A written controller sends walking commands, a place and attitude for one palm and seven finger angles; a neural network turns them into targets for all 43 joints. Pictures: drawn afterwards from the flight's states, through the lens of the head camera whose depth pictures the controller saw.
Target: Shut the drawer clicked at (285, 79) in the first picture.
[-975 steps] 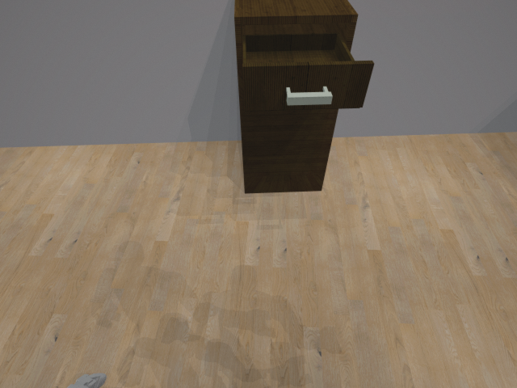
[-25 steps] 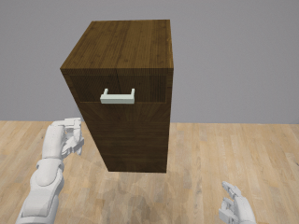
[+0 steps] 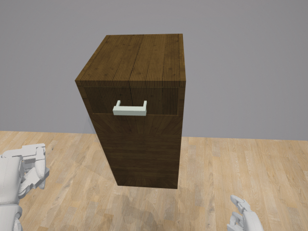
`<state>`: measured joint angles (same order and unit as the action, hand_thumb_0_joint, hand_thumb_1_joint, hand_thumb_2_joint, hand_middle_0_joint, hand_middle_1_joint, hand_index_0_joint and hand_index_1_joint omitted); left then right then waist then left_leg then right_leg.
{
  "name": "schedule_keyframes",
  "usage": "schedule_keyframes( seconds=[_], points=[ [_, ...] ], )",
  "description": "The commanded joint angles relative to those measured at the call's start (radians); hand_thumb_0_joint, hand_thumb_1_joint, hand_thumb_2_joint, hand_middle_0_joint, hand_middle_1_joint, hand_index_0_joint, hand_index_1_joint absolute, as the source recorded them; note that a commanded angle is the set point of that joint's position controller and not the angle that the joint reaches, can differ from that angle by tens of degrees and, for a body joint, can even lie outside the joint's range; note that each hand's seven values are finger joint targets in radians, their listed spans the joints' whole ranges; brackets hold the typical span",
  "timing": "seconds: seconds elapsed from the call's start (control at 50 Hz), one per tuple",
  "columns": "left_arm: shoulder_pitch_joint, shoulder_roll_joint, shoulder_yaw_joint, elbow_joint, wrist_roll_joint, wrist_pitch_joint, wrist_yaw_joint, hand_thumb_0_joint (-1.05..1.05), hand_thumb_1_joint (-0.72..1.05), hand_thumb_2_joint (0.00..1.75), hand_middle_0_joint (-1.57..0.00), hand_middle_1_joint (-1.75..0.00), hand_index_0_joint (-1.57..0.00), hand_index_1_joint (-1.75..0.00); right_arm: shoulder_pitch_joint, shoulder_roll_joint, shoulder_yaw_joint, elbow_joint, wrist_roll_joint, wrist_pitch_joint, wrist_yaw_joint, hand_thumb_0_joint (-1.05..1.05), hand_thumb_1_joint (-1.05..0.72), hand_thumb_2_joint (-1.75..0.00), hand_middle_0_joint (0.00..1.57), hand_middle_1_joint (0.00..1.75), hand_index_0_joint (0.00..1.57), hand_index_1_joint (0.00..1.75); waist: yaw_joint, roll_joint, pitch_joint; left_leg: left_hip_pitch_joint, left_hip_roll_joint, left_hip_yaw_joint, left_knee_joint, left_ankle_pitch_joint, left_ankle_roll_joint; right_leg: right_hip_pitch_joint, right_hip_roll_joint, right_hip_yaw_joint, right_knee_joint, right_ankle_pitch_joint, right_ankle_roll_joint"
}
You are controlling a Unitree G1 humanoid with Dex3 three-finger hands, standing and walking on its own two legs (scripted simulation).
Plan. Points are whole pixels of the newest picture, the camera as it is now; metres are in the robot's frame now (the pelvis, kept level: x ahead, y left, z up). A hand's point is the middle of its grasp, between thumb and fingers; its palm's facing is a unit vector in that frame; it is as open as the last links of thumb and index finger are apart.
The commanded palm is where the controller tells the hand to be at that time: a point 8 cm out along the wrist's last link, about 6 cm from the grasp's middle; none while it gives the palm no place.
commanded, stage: draw the hand back to the body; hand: left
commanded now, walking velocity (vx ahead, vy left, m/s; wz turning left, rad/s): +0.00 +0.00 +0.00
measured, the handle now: (130, 106) +0.55 +0.16 +0.00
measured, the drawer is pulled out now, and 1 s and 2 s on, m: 0.00 0.00 0.00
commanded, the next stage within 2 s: step back with the hand held close in 0.18 s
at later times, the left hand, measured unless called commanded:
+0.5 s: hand (40, 168) +0.19 +0.25 +0.16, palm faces +0.35 -0.81 -0.47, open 3.2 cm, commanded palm +0.12 +0.29 +0.17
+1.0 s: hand (16, 211) +0.11 +0.26 +0.15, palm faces +0.36 -0.79 -0.49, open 3.2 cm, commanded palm +0.05 +0.30 +0.17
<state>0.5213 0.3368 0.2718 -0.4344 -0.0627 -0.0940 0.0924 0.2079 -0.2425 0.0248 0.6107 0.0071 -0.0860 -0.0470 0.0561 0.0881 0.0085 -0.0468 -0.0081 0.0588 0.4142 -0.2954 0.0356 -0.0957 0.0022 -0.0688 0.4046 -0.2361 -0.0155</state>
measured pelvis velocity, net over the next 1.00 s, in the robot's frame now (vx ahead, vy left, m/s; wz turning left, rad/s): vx -0.08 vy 0.01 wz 0.01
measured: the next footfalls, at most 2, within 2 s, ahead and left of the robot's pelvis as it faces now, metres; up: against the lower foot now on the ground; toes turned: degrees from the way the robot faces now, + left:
right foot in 1.22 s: -0.07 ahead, -0.11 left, +0.00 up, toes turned +7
left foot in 1.76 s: -0.23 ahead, +0.11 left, +0.00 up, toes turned +3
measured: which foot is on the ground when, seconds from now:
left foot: down 0.00-1.00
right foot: down 0.00-1.00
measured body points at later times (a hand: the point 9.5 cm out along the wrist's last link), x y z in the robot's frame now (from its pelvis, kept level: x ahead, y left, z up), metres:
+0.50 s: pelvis -0.01 +0.01 +0.00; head +0.00 -0.01 +0.45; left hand +0.16 +0.29 +0.18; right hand +0.17 -0.22 -0.09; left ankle -0.04 +0.09 -0.74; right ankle -0.01 -0.11 -0.74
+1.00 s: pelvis -0.08 +0.01 -0.01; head -0.06 +0.01 +0.44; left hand +0.08 +0.30 +0.17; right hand +0.11 -0.22 -0.09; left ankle -0.04 +0.09 -0.74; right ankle -0.01 -0.11 -0.74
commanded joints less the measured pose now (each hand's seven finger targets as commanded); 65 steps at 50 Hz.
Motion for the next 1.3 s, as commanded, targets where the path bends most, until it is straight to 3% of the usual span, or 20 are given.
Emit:
schedule_keyframes(
  seconds=[0.0,0.08,0.22,0.28,0.3,0.34,0.42,0.52,0.6,0.68,0.74,0.84,0.9,0.96,1.0,1.04,1.1,1.12,1.2,1.28],
  points=[
    [-0.035,0.155,0.125,-0.24,-0.005,-0.067,0.022,0.0,0.9,0.9,-1.4,-1.6,-1.4,-1.6,-0.138,-0.083,-0.036,-0.165,0.0,-0.069,-0.017,0.0,-0.9,-0.9,0.2,0.3,0.2,0.3,0.002,-0.043,-0.044,-0.055,0.033,-0.062,-0.049,0.285,-0.004,0.024,-0.013,0.053,-0.052,0.215,-0.015],
    [-0.089,0.121,0.084,-0.2,0.003,-0.059,0.022,0.0,0.9,0.9,-1.4,-1.6,-1.4,-1.6,-0.13,-0.092,-0.039,-0.15,0.0,-0.07,-0.022,0.0,-0.9,-0.9,0.2,0.3,0.2,0.3,-0.015,-0.065,0.025,-0.065,0.034,-0.066,-0.053,0.226,0.002,-0.029,-0.012,0.048,-0.073,0.147,-0.012],
    [-0.091,0.168,0.127,-0.257,0.005,-0.067,0.038,0.0,0.9,0.9,-1.4,-1.6,-1.4,-1.6,-0.133,-0.085,-0.033,-0.155,-0.007,-0.088,-0.032,0.0,-0.9,-0.9,0.2,0.3,0.2,0.3,0.01,-0.012,-0.079,-0.051,0.028,-0.072,-0.055,0.239,-0.002,0.04,-0.02,0.057,-0.048,0.165,-0.017],
    [-0.079,0.167,0.13,-0.256,0.006,-0.059,0.039,0.0,0.9,0.9,-1.4,-1.6,-1.4,-1.6,-0.138,-0.084,-0.029,-0.152,-0.008,-0.091,-0.03,0.0,-0.9,-0.9,0.2,0.3,0.2,0.3,0.014,-0.021,-0.064,-0.058,0.029,-0.078,-0.052,0.282,-0.009,0.05,-0.012,0.056,-0.048,0.2,-0.021],
    [-0.221,0.309,0.278,-0.348,0.001,-0.108,0.042,0.0,0.9,0.9,-1.4,-1.6,-1.4,-1.6,-0.132,-0.112,-0.039,-0.187,-0.006,-0.066,-0.026,0.0,-0.9,-0.9,0.2,0.3,0.2,0.3,-0.038,-0.046,0.034,-0.157,0.051,-0.105,-0.04,0.182,0.015,-0.038,-0.069,0.181,-0.097,0.239,-0.022],
    [-0.059,0.189,0.19,-0.203,0.01,-0.112,0.029,0.0,0.9,0.9,-1.4,-1.6,-1.4,-1.6,-0.121,-0.091,-0.045,-0.163,-0.013,-0.04,-0.024,0.0,-0.9,-0.9,0.2,0.3,0.2,0.3,-0.045,-0.116,0.04,-0.136,0.05,-0.107,-0.024,0.177,0.014,-0.075,-0.099,0.181,-0.112,0.236,-0.026],
    [0.035,0.143,0.15,-0.211,0.014,-0.123,0.019,0.0,0.9,0.9,-1.4,-1.6,-1.4,-1.6,-0.121,-0.109,-0.059,-0.176,-0.018,-0.006,-0.016,0.0,-0.9,-0.9,0.2,0.3,0.2,0.3,-0.047,-0.029,-0.061,-0.143,0.071,-0.111,-0.038,0.332,0.008,-0.02,-0.087,0.123,-0.031,0.328,-0.014],
    [0.137,0.202,0.216,-0.291,0.01,-0.131,0.029,0.0,0.9,0.9,-1.4,-1.6,-1.4,-1.6,-0.13,-0.103,-0.079,-0.217,-0.009,0.028,-0.018,0.0,-0.9,-0.9,0.2,0.3,0.2,0.3,-0.032,-0.065,-0.221,-0.158,0.087,-0.116,-0.009,0.478,0.004,0.057,-0.081,0.101,0.063,0.457,-0.003],
    [0.152,0.23,0.248,-0.339,0.004,-0.137,0.039,0.0,0.9,0.9,-1.4,-1.6,-1.4,-1.6,-0.133,-0.098,-0.084,-0.233,-0.003,0.041,-0.029,0.0,-0.9,-0.9,0.2,0.3,0.2,0.3,-0.034,-0.06,-0.227,-0.222,0.089,-0.126,-0.004,0.45,0.004,0.059,-0.083,0.109,0.101,0.467,0.0],
    [0.131,0.22,0.233,-0.357,0.013,-0.141,0.039,0.0,0.9,0.9,-1.4,-1.6,-1.4,-1.6,-0.129,-0.109,-0.089,-0.236,-0.006,0.034,-0.039,0.0,-0.9,-0.9,0.2,0.3,0.2,0.3,-0.037,0.013,-0.174,-0.29,0.119,-0.159,-0.051,0.388,0.022,0.032,-0.047,0.095,0.151,0.36,0.015],
    [0.112,0.195,0.216,-0.32,0.022,-0.142,0.039,0.0,0.9,0.9,-1.4,-1.6,-1.4,-1.6,-0.119,-0.111,-0.089,-0.228,-0.007,0.022,-0.039,0.0,-0.9,-0.9,0.2,0.3,0.2,0.3,-0.04,0.019,-0.106,-0.399,0.151,-0.176,-0.104,0.222,0.047,0.031,-0.031,0.095,0.2,0.222,0.02],
    [0.071,0.181,0.21,-0.293,0.04,-0.155,0.043,0.0,0.9,0.9,-1.4,-1.6,-1.4,-1.6,-0.112,-0.116,-0.09,-0.234,-0.001,0.007,-0.041,0.0,-0.9,-0.9,0.2,0.3,0.2,0.3,-0.054,-0.069,-0.032,-0.602,0.132,-0.188,-0.123,-0.172,0.074,0.09,-0.04,0.15,0.181,0.171,0.018],
    [0.043,0.193,0.209,-0.313,0.046,-0.166,0.046,0.0,0.9,0.9,-1.4,-1.6,-1.4,-1.6,-0.103,-0.112,-0.091,-0.232,-0.006,0.0,-0.036,0.0,-0.9,-0.9,0.2,0.3,0.2,0.3,-0.063,-0.146,-0.017,-0.547,0.072,-0.161,-0.017,-0.242,0.058,-0.038,-0.094,0.24,0.026,-0.008,-0.008],
    [0.048,0.202,0.203,-0.34,0.039,-0.185,0.056,0.0,0.9,0.9,-1.4,-1.6,-1.4,-1.6,-0.085,-0.1,-0.09,-0.217,-0.011,-0.008,-0.028,0.0,-0.9,-0.9,0.2,0.3,0.2,0.3,-0.072,-0.18,-0.039,-0.389,0.033,-0.129,0.115,-0.174,0.03,-0.223,-0.16,0.292,-0.109,-0.201,-0.047],
    [0.057,0.207,0.204,-0.375,0.032,-0.198,0.065,0.0,0.9,0.9,-1.4,-1.6,-1.4,-1.6,-0.079,-0.098,-0.085,-0.209,-0.014,-0.013,-0.028,0.0,-0.9,-0.9,0.2,0.3,0.2,0.3,-0.078,-0.146,-0.078,-0.317,0.032,-0.134,0.113,-0.124,0.022,-0.26,-0.162,0.248,-0.098,-0.181,-0.05],
    [0.088,0.213,0.218,-0.382,0.033,-0.207,0.074,0.0,0.9,0.9,-1.4,-1.6,-1.4,-1.6,-0.089,-0.104,-0.083,-0.21,-0.017,-0.017,-0.033,0.0,-0.9,-0.9,0.2,0.3,0.2,0.3,-0.075,-0.062,-0.095,-0.353,0.071,-0.18,-0.005,-0.129,0.037,-0.204,-0.096,0.175,-0.015,-0.121,-0.015],
    [0.102,0.22,0.258,-0.392,0.061,-0.219,0.073,0.0,0.9,0.9,-1.4,-1.6,-1.4,-1.6,-0.113,-0.124,-0.09,-0.224,-0.013,-0.035,-0.045,0.0,-0.9,-0.9,0.2,0.3,0.2,0.3,-0.057,0.14,-0.099,-0.71,0.236,-0.348,-0.268,-0.4,0.108,0.125,0.038,0.09,0.328,0.016,0.036],
    [0.09,0.223,0.267,-0.387,0.07,-0.223,0.073,0.0,0.9,0.9,-1.4,-1.6,-1.4,-1.6,-0.114,-0.114,-0.091,-0.226,-0.016,-0.038,-0.047,0.0,-0.9,-0.9,0.2,0.3,0.2,0.3,-0.052,0.143,-0.085,-0.76,0.256,-0.366,-0.282,-0.4,0.12,0.15,0.05,0.092,0.386,0.042,0.039],
    [0.125,0.221,0.278,-0.359,0.058,-0.231,0.06,0.0,0.9,0.9,-1.4,-1.6,-1.4,-1.6,-0.112,-0.109,-0.104,-0.218,-0.014,-0.058,-0.043,0.0,-0.9,-0.9,0.2,0.3,0.2,0.3,-0.051,-0.007,-0.075,-0.653,0.201,-0.286,-0.128,-0.101,0.104,0.1,0.042,0.13,0.257,0.104,0.031],
    [0.123,0.2,0.237,-0.355,0.032,-0.252,0.033,0.0,0.9,0.9,-1.4,-1.6,-1.4,-1.6,-0.101,-0.113,-0.101,-0.17,-0.021,-0.059,-0.028,0.0,-0.9,-0.9,0.2,0.3,0.2,0.3,-0.06,-0.011,-0.153,-0.372,0.136,-0.191,-0.015,0.311,0.05,-0.043,-0.009,0.18,0.149,0.387,0.017]
  ],
)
